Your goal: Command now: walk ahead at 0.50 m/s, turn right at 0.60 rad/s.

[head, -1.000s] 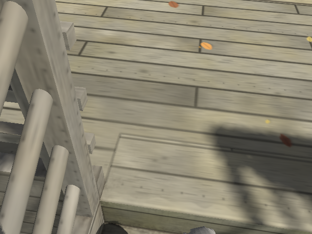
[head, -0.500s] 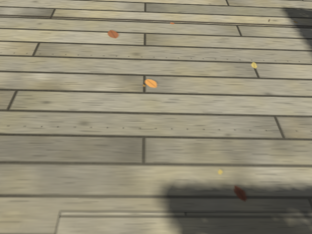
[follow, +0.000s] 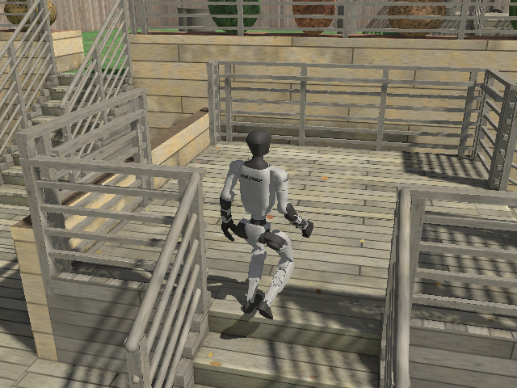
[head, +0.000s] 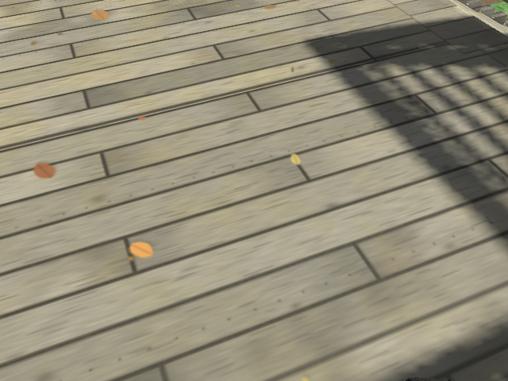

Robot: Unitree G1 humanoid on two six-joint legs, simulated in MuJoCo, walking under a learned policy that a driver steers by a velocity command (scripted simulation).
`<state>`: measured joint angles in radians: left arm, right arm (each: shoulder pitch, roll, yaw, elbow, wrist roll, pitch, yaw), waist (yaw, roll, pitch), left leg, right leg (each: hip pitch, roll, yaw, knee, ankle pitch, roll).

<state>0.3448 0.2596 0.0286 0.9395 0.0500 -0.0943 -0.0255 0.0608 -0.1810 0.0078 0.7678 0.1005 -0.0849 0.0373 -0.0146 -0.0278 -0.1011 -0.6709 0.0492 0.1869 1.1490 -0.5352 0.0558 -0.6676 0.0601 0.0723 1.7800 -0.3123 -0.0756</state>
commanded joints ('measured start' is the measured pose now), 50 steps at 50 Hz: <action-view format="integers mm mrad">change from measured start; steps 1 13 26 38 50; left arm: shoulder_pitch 262 -348 62 187 -59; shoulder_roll -173 12 32 -6 40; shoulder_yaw -80 12 56 -20 36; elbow -13 -232 -31 72 -162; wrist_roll -17 -16 0 18 -93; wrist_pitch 32 10 -1 -50 -89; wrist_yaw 68 -64 30 3 24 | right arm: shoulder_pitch -114 194 148 -29 275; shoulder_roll -20 -193 -130 5 -217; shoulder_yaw -49 -62 -62 -52 -125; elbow -55 77 92 48 40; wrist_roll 86 -184 -187 -146 -96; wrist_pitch -50 -51 -61 10 19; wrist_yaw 74 -1 24 48 -37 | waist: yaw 165 -21 98 31 -110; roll -58 114 -69 -29 211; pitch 156 72 71 184 -177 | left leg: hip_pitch -42 644 -148 -67 989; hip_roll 272 208 50 62 247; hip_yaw -581 -36 -281 -195 -895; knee -700 -970 322 -406 -866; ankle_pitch -109 710 263 679 249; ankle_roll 30 184 70 20 363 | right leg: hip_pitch -144 -17 684 599 -222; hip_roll -146 -103 -335 -319 -47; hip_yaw -93 -80 235 -147 62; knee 383 -1001 -1509 -1672 -218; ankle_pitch -324 247 233 623 -125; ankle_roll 19 -12 -185 -152 80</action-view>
